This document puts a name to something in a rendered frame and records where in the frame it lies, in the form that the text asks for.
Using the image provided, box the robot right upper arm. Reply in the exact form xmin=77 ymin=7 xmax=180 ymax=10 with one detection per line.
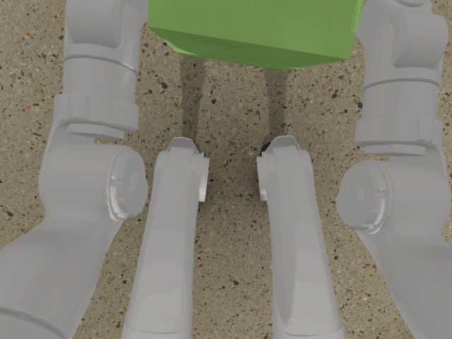
xmin=335 ymin=160 xmax=452 ymax=339

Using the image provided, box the carton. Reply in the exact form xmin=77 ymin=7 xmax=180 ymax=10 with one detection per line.
xmin=148 ymin=0 xmax=364 ymax=71

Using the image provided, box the left robot shin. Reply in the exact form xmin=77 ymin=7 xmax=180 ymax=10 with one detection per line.
xmin=153 ymin=137 xmax=200 ymax=181

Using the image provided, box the robot left upper arm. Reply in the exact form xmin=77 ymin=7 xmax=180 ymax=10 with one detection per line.
xmin=0 ymin=142 xmax=148 ymax=339

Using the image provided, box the robot right forearm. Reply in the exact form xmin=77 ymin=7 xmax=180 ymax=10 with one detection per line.
xmin=354 ymin=0 xmax=451 ymax=193

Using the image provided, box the robot left thigh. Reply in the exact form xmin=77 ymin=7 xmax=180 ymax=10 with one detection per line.
xmin=121 ymin=146 xmax=209 ymax=339

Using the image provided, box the robot left forearm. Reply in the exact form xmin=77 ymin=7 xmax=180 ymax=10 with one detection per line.
xmin=38 ymin=0 xmax=148 ymax=201

